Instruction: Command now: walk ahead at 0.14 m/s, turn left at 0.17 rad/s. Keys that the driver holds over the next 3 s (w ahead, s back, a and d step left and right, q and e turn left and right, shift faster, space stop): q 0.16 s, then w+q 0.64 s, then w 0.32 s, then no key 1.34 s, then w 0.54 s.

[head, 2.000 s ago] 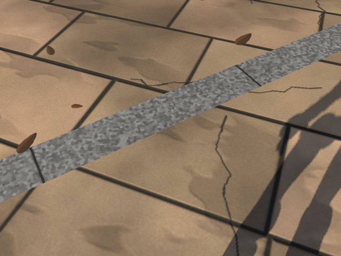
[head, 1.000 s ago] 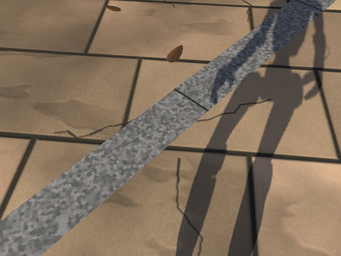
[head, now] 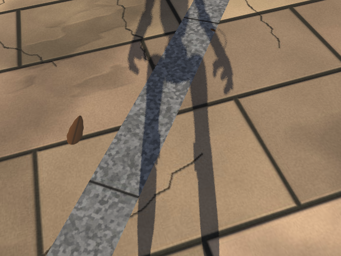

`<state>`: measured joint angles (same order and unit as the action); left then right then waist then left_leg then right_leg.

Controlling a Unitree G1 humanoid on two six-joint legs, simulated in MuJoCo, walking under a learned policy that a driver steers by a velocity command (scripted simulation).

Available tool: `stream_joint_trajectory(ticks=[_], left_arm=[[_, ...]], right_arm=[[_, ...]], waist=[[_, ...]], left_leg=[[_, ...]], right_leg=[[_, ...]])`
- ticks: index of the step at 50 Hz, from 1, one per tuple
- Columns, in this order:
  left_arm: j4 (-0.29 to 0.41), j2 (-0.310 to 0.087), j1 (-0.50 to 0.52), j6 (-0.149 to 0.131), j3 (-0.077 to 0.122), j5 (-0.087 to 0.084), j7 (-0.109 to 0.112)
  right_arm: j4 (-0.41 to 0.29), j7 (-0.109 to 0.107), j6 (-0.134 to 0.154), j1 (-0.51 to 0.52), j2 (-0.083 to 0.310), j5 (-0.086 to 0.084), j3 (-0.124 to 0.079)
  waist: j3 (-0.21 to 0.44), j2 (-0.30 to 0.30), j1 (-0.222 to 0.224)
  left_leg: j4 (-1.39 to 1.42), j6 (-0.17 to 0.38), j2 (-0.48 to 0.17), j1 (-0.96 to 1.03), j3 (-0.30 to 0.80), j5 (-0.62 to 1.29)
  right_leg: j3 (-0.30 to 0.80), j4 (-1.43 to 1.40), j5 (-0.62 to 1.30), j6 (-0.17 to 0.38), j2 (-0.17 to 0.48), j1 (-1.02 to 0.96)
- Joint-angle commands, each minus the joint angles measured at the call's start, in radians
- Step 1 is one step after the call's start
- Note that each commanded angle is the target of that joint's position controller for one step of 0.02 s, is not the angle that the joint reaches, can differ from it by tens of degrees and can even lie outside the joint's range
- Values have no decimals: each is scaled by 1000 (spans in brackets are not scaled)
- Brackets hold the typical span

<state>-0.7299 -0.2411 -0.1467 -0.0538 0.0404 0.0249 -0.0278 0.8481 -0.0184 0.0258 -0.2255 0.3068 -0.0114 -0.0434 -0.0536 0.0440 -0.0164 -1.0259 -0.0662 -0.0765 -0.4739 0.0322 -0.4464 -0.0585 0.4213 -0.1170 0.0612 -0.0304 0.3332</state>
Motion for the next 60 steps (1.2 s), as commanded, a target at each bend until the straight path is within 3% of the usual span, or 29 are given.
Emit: stream_joint_trajectory(ticks=[1, 3, 6, 11, 15, 16, 17, 18, 19, 20, 22, 25, 30, 32, 35, 37, 38, 39, 40, 41, 42, 43, 44, 45, 48, 51, 53, 57, 60], left_arm=[[37, -125, 75, -29, 34, 14, 10], [18, -168, 59, -17, 49, 3, 28], [-5, -179, 37, 10, 55, -6, 51], [-23, -209, 12, 33, 69, -31, 55], [-26, -208, 39, 36, 74, -55, 46], [-27, -166, 40, 34, 64, -51, 43], [3, -92, 77, 25, 43, -24, 32], [68, -96, 161, 2, 44, -19, 27], [63, -155, 185, -20, 57, -35, 15], [56, -173, 165, -36, 63, -49, 3], [27, -177, 154, -50, 67, -23, 4], [24, -134, 181, -53, 59, -23, -2], [58, -91, 292, -54, 37, -36, -12], [72, -102, 314, -58, 36, -41, -16], [68, -145, 272, -69, 49, -44, -17], [40, -180, 163, -77, 67, -42, -11], [8, -213, 42, -79, 85, -36, -4], [-10, -268, -135, -79, 98, -19, 5], [-40, -339, -212, -66, 111, -8, 2], [-36, -238, -176, -67, 86, -24, -3], [-29, -177, -119, -63, 69, -32, 1], [-32, -157, -73, -57, 60, -26, 2], [-41, -129, -50, -53, 52, -18, 1], [-48, -126, -38, -55, 48, -7, 4], [-77, -138, -49, -69, 51, -24, 6], [-94, -182, -64, -68, 60, -36, 11], [-100, -199, -75, -61, 61, -40, 12], [-134, -223, -153, -41, 60, -53, 11], [-154, -241, -164, -14, 60, -54, 20]], right_arm=[[-12, -20, -30, -143, 48, 7, -17], [-45, -19, -39, -75, 65, 7, -22], [-87, -12, -53, 1, 80, 0, -32], [-133, 13, -56, 62, 66, -5, -38], [-93, 35, -36, -30, 60, -7, -48], [-58, 30, -33, -115, 92, -11, -63], [-41, 15, -28, -215, 185, -17, -91], [-62, 24, -8, -237, 274, -4, -105], [-89, 30, 18, -205, 194, 8, -83], [-99, 26, 35, -166, 159, 6, -73], [-115, 19, 40, -125, 132, -17, -65], [-125, -3, 37, -143, 133, -5, -63], [-122, -18, 30, -191, 154, -9, -74], [-117, -17, 28, -210, 157, -14, -78], [-121, -20, 22, -192, 161, -19, -83], [-133, -20, 15, -166, 150, -14, -81], [-145, -16, 13, -152, 119, -6, -70], [-177, -13, 12, -140, 67, 11, -48], [-211, -10, 25, -289, -36, -17, -21], [-175, -12, 30, -284, 73, -40, -39], [-182, -9, 31, -187, 128, -38, -54], [-188, -11, 30, -132, 122, -24, -51], [-196, -9, 33, -82, 108, -5, -52], [-203, -3, 31, -94, 88, -11, -51], [-210, 6, 24, -75, 39, -12, -36], [-240, 15, 32, 12, 22, 6, -19], [-252, 25, 42, 72, 14, 2, -10], [-285, 41, 49, 189, 22, -7, -7], [-290, 49, 54, 163, 55, 5, -24]], waist=[[159, -158, -52], [145, -163, -22], [106, -139, 10], [93, -136, 39], [92, -107, -24], [105, -61, -47], [122, 170, -64], [74, 295, -78], [66, 148, -82], [54, 129, -45], [47, 50, -22], [53, 41, -14], [6, 78, -54], [-7, 81, -62], [-4, 103, -31], [41, 123, 25], [125, 105, 82], [295, 7, 153], [439, -368, 71], [355, -299, 84], [211, -217, 95], [138, -137, 77], [81, -104, 66], [74, -145, 34], [45, -133, 17], [22, -102, 30], [12, -100, 50], [-8, -102, 91], [37, -125, 48]], left_leg=[[100, -11, -22, 143, 16, 102], [137, -2, -24, 101, 4, 159], [161, 11, -34, 35, 2, 156], [256, 50, -23, 11, -46, 82], [524, 129, 47, 226, -134, 157], [582, 164, 51, 347, -95, 149], [667, 249, -144, 502, 202, 220], [781, 412, -294, 596, 629, 59], [807, 410, -290, 612, 599, 67], [793, 372, -259, 603, 511, 133], [796, 322, -208, 575, 392, 294], [815, 296, -142, 520, 277, 484], [819, 263, -88, 387, 214, 416], [806, 257, -101, 369, 242, 385], [760, 235, -129, 387, 297, 398], [660, 212, -111, 386, 301, 542], [509, 180, -50, 347, 264, 620], [217, 142, 23, 193, 211, 461], [-124, 82, 160, -162, 131, -128], [-265, 82, 95, -272, 174, -129], [-278, 87, 57, -300, 146, -41], [-253, 89, 16, -260, 114, 31], [-202, 96, -6, -225, 108, 73], [-175, 99, -28, -178, 112, 102], [-57, 92, -45, -165, 86, 116], [119, 75, -61, -187, 49, 244], [246, 71, -49, -149, 16, 346], [413, 76, -8, -87, -27, 429], [507, 113, 42, 17, -44, 413]], right_leg=[[97, -155, 514, 193, 265, -18], [92, -180, 382, 196, 286, -48], [110, -213, 134, 199, 320, -92], [132, -221, -148, 175, 360, -180], [49, -115, -275, 99, 306, -128], [-15, 21, -281, 52, 256, -56], [-133, 374, -348, -30, 148, 155], [-38, 570, -534, -67, -21, 509], [94, 667, -480, -52, 43, 573], [112, 659, -369, -33, 70, 583], [107, 575, -225, -41, 100, 537], [84, 435, -66, -76, 70, 433], [72, 159, 120, -102, 20, 282], [84, 115, 133, -98, 18, 241], [110, 72, 99, -77, 25, 161], [83, 42, 49, -46, 8, 14], [84, 27, 56, -15, 25, -169], [255, 55, -41, 50, 191, -463], [757, -70, -298, 205, 432, -766], [847, -157, -494, 197, 428, -693], [678, -169, -460, 160, 388, -554], [546, -173, -323, 142, 348, -420], [451, -195, -212, 130, 302, -311], [400, -214, -154, 137, 287, -250], [306, -276, -63, 168, 280, -190], [227, -310, 29, 180, 278, -190], [158, -312, 78, 160, 250, -181], [112, -269, 156, 125, 252, -232], [91, -125, 413, 73, 259, -316]])
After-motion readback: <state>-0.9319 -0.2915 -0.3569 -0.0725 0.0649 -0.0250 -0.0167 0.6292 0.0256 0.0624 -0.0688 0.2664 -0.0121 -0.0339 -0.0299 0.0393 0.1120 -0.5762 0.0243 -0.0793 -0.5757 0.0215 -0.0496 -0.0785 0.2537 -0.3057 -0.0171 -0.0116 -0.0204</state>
